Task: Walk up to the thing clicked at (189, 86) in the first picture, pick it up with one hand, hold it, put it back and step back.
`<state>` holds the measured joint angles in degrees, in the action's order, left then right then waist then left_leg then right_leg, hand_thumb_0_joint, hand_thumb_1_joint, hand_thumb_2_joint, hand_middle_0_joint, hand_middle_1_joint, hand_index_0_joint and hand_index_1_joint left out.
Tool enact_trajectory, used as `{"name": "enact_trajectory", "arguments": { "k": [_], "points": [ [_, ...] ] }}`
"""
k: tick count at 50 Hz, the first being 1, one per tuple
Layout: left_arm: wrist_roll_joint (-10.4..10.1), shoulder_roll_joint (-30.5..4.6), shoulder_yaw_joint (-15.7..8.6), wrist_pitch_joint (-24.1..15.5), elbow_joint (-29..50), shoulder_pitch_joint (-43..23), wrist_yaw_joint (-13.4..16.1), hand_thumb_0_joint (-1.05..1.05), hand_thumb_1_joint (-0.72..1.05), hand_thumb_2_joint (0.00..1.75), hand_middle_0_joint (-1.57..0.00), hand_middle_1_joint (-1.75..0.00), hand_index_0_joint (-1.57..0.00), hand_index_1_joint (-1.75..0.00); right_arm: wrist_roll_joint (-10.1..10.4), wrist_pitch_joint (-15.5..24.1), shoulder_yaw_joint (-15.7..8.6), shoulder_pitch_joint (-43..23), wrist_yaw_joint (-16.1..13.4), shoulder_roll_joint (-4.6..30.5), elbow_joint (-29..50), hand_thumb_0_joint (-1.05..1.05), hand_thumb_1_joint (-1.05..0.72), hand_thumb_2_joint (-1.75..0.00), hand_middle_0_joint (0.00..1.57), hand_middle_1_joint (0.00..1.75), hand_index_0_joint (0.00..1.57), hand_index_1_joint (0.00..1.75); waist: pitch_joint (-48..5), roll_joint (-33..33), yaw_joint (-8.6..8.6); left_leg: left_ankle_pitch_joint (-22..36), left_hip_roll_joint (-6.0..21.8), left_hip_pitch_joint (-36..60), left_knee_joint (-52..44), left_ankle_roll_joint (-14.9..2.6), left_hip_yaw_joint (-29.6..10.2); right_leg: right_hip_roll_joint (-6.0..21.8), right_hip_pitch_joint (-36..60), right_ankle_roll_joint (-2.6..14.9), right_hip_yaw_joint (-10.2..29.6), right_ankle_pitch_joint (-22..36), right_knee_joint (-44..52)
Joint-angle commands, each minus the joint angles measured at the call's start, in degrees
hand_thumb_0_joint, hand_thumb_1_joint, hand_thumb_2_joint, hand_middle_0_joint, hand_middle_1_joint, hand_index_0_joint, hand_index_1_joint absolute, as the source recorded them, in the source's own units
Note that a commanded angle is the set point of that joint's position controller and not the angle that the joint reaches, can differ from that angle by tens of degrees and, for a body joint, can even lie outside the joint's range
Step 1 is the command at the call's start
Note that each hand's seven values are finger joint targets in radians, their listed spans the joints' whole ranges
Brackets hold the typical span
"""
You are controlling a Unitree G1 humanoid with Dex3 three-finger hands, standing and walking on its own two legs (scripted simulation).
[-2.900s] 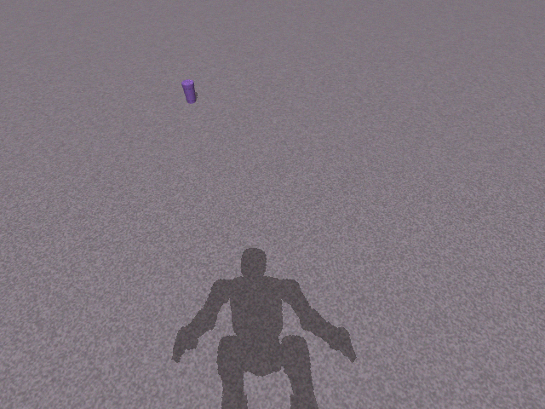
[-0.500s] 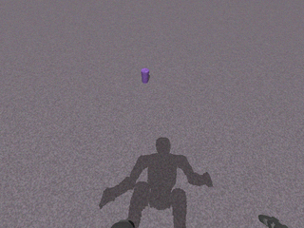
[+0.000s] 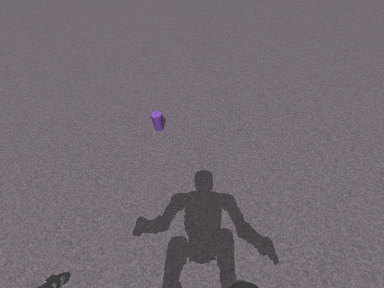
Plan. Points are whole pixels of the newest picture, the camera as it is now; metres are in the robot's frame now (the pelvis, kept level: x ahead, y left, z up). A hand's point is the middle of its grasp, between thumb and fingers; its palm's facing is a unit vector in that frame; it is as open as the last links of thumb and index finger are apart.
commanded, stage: walk up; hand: left
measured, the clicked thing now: (157, 121) +1.31 +0.24 -0.68
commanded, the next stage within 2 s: none
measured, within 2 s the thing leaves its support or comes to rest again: neither
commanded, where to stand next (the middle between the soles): +0.98 +0.03 m, yaw +1 degrees
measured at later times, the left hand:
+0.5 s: hand (73, 263) +0.24 +0.31 -0.15, palm faces +0.03 -0.93 -0.36, open 7.4 cm
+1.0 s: hand (112, 152) +0.55 +0.25 -0.10, palm faces -0.03 -0.91 -0.42, open 7.4 cm
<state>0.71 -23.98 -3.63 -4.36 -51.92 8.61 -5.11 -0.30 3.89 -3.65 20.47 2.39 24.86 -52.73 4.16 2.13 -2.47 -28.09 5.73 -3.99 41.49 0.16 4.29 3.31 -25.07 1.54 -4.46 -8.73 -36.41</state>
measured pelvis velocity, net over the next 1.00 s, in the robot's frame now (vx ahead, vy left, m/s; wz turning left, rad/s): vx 0.45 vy -0.02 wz -0.01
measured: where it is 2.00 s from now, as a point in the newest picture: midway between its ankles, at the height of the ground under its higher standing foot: (193, 178)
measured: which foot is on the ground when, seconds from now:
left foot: up 0.00-0.42, down 0.44-0.92, up 0.94-1.00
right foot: down 0.00-0.46, up 0.48-0.86, down 0.88-1.00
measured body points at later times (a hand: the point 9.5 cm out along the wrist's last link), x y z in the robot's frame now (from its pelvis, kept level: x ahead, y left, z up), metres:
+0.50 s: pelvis +0.24 +0.02 +0.00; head +0.26 +0.04 +0.45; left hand +0.24 +0.36 -0.12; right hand +0.37 -0.29 -0.08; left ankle +0.33 +0.14 -0.72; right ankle +0.13 -0.11 -0.68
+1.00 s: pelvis +0.45 -0.02 +0.01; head +0.47 -0.05 +0.46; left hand +0.55 +0.30 -0.07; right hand +0.49 -0.34 -0.13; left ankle +0.38 +0.13 -0.65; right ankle +0.53 -0.13 -0.72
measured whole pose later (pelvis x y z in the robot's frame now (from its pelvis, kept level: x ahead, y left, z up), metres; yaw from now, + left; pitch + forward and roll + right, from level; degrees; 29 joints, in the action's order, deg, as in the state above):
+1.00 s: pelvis +0.45 -0.02 +0.01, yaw +0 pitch -3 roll +2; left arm 0.2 -22.5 -2.7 -5.5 -50.7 12.1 -3.3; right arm 0.0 2.3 -2.8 18.0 2.1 25.0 -52.3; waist 5.3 3.0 -0.2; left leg -25.5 1.9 -16.7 60.2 -1.8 0.5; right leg 3.8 -20.1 1.4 -4.3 -11.8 -34.9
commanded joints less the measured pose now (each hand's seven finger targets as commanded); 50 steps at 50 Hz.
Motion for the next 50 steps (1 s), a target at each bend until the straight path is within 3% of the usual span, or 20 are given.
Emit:
{"name": "enact_trajectory", "arguments": {
  "k": [1, 5, 10, 18, 20, 21, 22, 23, 24, 25, 29, 34, 40, 43, 44, 45, 46, 47, 48, 50],
  "points": [
    [-1.6, -20.5, -5.5, -1.3, 2.1, 12.9, 2.6, 0.0, 0.9, 0.9, -0.2, -0.3, -0.2, -0.3, 0.7, 1.4, -2.8, -4.3, -1.0, 13.4, 5.5, 0.0, -0.9, -0.9, 0.2, 0.3, 0.2, 0.3, -7.4, -9.9, 8.75, 2.6, -2.5, -34.0, 31.7, -2.57, -8.9, 21.1, 29.4, 12.48, 37.3, -17.8, 22.6],
    [-1.4, -13.8, -3.6, -2.0, 3.8, 5.6, 3.0, 0.0, 0.9, 0.9, -0.2, -0.3, -0.2, -0.3, 0.5, 0.5, -2.4, 0.7, 0.2, 11.0, 2.0, 0.0, -0.9, -0.9, 0.2, 0.3, 0.2, 0.3, -3.3, -11.6, 3.12, 12.8, -0.1, -27.4, 21.2, -2.1, -7.3, 11.2, 17.3, 8.21, 14.8, -5.1, 22.9],
    [-0.6, -14.6, -4.0, -2.7, 5.5, 6.3, 2.8, 0.0, 0.9, 0.9, -0.2, -0.3, -0.2, -0.3, -0.8, -0.2, -2.8, -5.7, 2.0, 9.7, 4.2, 0.0, -0.9, -0.9, 0.2, 0.3, 0.2, 0.3, 0.1, -9.2, 4.06, 16.3, 0.8, -29.5, 5.9, 0.54, -5.0, 11.6, 15.3, 10.56, 9.7, -9.1, 26.3],
    [-0.5, -15.7, -3.9, -2.2, 5.5, 8.9, 2.6, 0.0, 0.9, 0.9, -0.2, -0.3, -0.2, -0.3, -0.8, 0.9, -3.3, -12.9, 2.8, 8.8, 6.4, 0.0, -0.9, -0.9, 0.2, 0.3, 0.2, 0.3, 0.1, -6.7, 5.02, 22.5, -0.4, -17.7, -8.7, -1.31, -1.1, 11.3, 14.1, 8.98, 5.9, -3.8, 20.5],
    [-0.4, -16.3, -3.7, -1.8, 5.6, 8.3, 2.9, 0.0, 0.9, 0.9, -0.2, -0.3, -0.2, -0.3, -0.9, 1.2, -3.5, -8.5, 2.3, 9.5, 5.3, 0.0, -0.9, -0.9, 0.2, 0.3, 0.2, 0.3, -1.3, -4.5, 2.16, 18.7, -2.7, -9.8, -11.7, -2.75, 0.4, 10.7, 13.3, 7.84, 4.8, 5.4, 12.4],
    [-0.4, -14.2, -2.8, -1.6, 6.1, 9.0, 3.2, 0.0, 0.9, 0.9, -0.2, -0.3, -0.2, -0.3, -1.6, 1.5, -4.4, -0.5, 1.7, 12.0, 3.0, 0.0, -0.9, -0.9, 0.2, 0.3, 0.2, 0.3, -6.2, 1.4, -1.53, 15.6, -3.6, 0.8, -12.9, -4.86, -0.9, 7.6, 11.0, 6.03, 2.5, 12.3, -1.5],
    [-1.1, -10.2, -1.2, -1.3, 6.3, 12.3, 3.4, 0.0, 0.9, 0.9, -0.2, -0.3, -0.2, -0.3, -2.7, 1.9, -5.9, 6.5, 0.8, 16.2, 1.9, 0.0, -0.9, -0.9, 0.2, 0.3, 0.2, 0.3, -11.2, 11.9, -4.04, 6.5, 5.0, 10.8, -17.7, -8.37, -13.6, 3.0, 1.7, 3.36, -1.0, 5.5, -19.2],
    [-2.0, -9.2, -1.3, -1.0, 6.4, 13.9, 3.5, 0.0, 0.9, 0.9, -0.2, -0.3, -0.2, -0.3, -1.9, 2.1, -6.8, 6.5, 0.3, 20.2, 3.9, 0.0, -0.9, -0.9, 0.2, 0.3, 0.2, 0.3, -11.6, 16.9, -3.54, 1.0, 17.8, 17.6, -25.8, -13.27, -40.7, -7.0, -14.1, 0.87, 1.1, -19.8, -29.5],
    [-1.1, -14.3, -1.9, -0.7, 5.1, 11.0, 4.3, 0.0, 0.9, 0.9, -0.2, -0.3, -0.2, -0.3, 0.6, 1.9, -7.0, 4.6, 0.2, 19.7, 4.2, 0.0, -0.9, -0.9, 0.2, 0.3, 0.2, 0.3, -10.4, 6.8, -3.32, -0.4, 19.6, 11.8, -26.9, -15.7, -41.2, -2.3, -13.6, 1.93, 8.5, -20.4, -33.8],
    [-1.1, -14.8, -1.3, -0.7, 4.5, 11.1, 4.0, 0.0, 0.9, 0.9, -0.2, -0.3, -0.2, -0.3, 0.9, 1.7, -5.9, 0.5, -0.3, 17.0, 5.2, 0.0, -0.9, -0.9, 0.2, 0.3, 0.2, 0.3, -7.1, 2.1, -1.14, 4.6, 16.4, 6.8, -26.7, -12.77, -31.0, -0.7, -12.0, 1.46, 11.3, -15.2, -33.6],
    [-1.2, -12.4, -1.7, 0.1, 1.4, 14.9, 2.7, 0.0, 0.9, 0.9, -0.2, -0.3, -0.2, -0.3, 0.8, 2.4, -3.6, -4.8, -0.5, 12.9, 6.7, 0.0, -0.9, -0.9, 0.2, 0.3, 0.2, 0.3, -2.1, 5.7, 2.41, 17.3, 10.8, -5.7, -27.9, -11.27, -12.9, 2.6, -5.2, -0.45, 8.3, -9.8, -24.6],
    [0.0, -11.0, -1.8, 0.4, 3.3, 8.4, 1.0, 0.0, 0.9, 0.9, -0.2, -0.3, -0.2, -0.3, 0.3, 2.8, -4.0, -4.1, -0.1, 13.7, 7.6, 0.0, -0.9, -0.9, 0.2, 0.3, 0.2, 0.3, 0.7, 5.4, 1.06, 10.0, 9.9, -6.2, -31.0, -13.62, -9.2, 5.0, -6.8, -2.15, 4.7, -4.7, -10.7],
    [-0.2, -10.0, -2.4, -0.3, 3.5, 3.3, 0.6, 0.0, 0.9, 0.9, -0.2, -0.3, -0.2, -0.3, 0.3, 2.2, -3.9, -5.2, 0.2, 14.3, 8.2, 0.0, -0.9, -0.9, 0.2, 0.3, 0.2, 0.3, 0.4, 4.8, 1.58, 11.9, 8.6, -9.2, -26.4, -11.38, -6.4, 2.5, 2.3, -0.86, 1.4, 2.3, 1.7],
    [0.0, -10.7, -2.9, -1.0, 1.8, 7.7, 1.2, 0.0, 0.9, 0.9, -0.2, -0.3, -0.2, -0.3, 0.2, 1.5, -3.5, -5.1, -0.2, 13.4, 8.4, 0.0, -0.9, -0.9, 0.2, 0.3, 0.2, 0.3, -2.7, 0.9, 4.73, 18.3, 7.2, -10.2, -15.2, -9.33, -4.2, 0.1, 13.5, 0.03, -0.4, 1.0, 6.1],
    [0.1, -13.1, -4.1, -1.6, 0.0, 13.9, 2.0, 0.0, 0.9, 0.9, -0.2, -0.3, -0.2, -0.3, 0.0, 1.5, -2.5, -3.2, -0.3, 10.9, 8.4, 0.0, -0.9, -0.9, 0.2, 0.3, 0.2, 0.3, -7.2, -6.0, 7.58, 22.1, 4.3, -13.1, -2.4, -7.68, -2.3, 0.1, 23.7, 1.08, 1.9, -3.2, 7.5],
    [0.4, -18.0, -5.5, -2.2, -0.4, 19.0, 2.8, 0.0, 0.9, 0.9, -0.2, -0.3, -0.2, -0.3, 0.3, 1.7, -1.0, 0.0, -0.2, 6.3, 9.2, 0.0, -0.9, -0.9, 0.2, 0.3, 0.2, 0.3, -11.1, -20.2, 8.88, 12.4, -1.8, -21.5, 14.8, -4.62, 2.6, 11.5, 31.0, 4.03, 18.4, -14.0, 14.8],
    [-0.4, -22.2, -6.0, -2.1, 0.2, 19.3, 3.1, 0.0, 0.9, 0.9, -0.2, -0.3, -0.2, -0.3, 0.6, 1.3, -1.5, -1.0, -0.4, 9.5, 9.0, 0.0, -0.9, -0.9, 0.2, 0.3, 0.2, 0.3, -9.9, -21.0, 9.39, -1.9, -8.0, -34.2, 23.0, -2.73, -0.1, 21.8, 35.0, 10.85, 41.7, -17.8, 23.3],
    [-1.1, -20.7, -5.3, -1.8, 1.3, 17.7, 3.3, 0.0, 0.9, 0.9, -0.2, -0.3, -0.2, -0.3, 0.0, 0.6, -2.4, -4.1, -1.1, 12.6, 7.4, 0.0, -0.9, -0.9, 0.2, 0.3, 0.2, 0.3, -6.6, -12.6, 9.02, -1.3, -4.1, -34.3, 27.6, -2.4, -6.4, 22.8, 29.3, 12.21, 40.9, -15.6, 22.5],
    [-1.6, -18.5, -4.9, -1.7, 2.5, 13.4, 3.5, 0.0, 0.9, 0.9, -0.2, -0.3, -0.2, -0.3, 0.8, 0.4, -2.5, -2.9, -1.0, 12.6, 6.2, 0.0, -0.9, -0.9, 0.2, 0.3, 0.2, 0.3, -4.8, -8.8, 7.06, 3.0, -2.4, -33.5, 27.6, -2.58, -9.4, 19.8, 26.4, 11.93, 31.5, -11.6, 21.5],
    [-1.4, -15.3, -3.8, -1.6, 3.7, 8.4, 3.9, 0.0, 0.9, 0.9, -0.2, -0.3, -0.2, -0.3, 1.0, -0.2, -2.2, -0.7, -0.5, 10.8, 4.2, 0.0, -0.9, -0.9, 0.2, 0.3, 0.2, 0.3, -2.4, -10.6, 4.06, 7.4, -0.6, -29.7, 22.2, -2.35, -8.3, 14.3, 18.6, 9.23, 19.4, -9.8, 21.8]
  ]
}}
